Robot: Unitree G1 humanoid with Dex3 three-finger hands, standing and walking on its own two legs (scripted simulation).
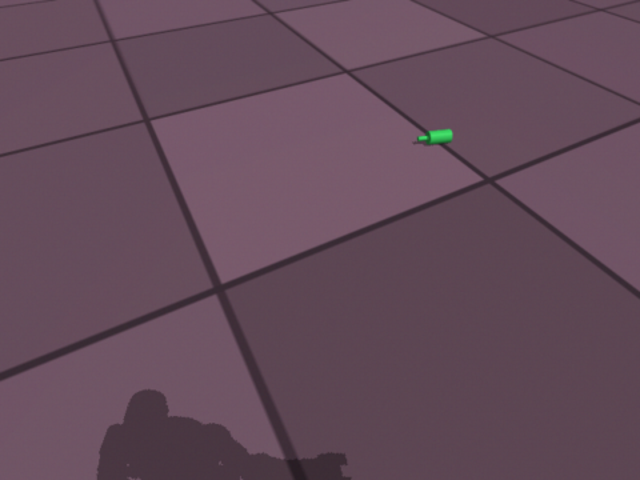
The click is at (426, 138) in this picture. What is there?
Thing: lying bottle
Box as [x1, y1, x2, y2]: [417, 129, 452, 144]
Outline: 452,134 450,129 427,131 424,136 417,137 417,140 425,140 427,144 449,142 451,140
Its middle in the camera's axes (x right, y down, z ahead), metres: +0.63 -0.56 +2.19
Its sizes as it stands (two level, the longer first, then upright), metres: 0.187 0.075 0.075
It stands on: the floor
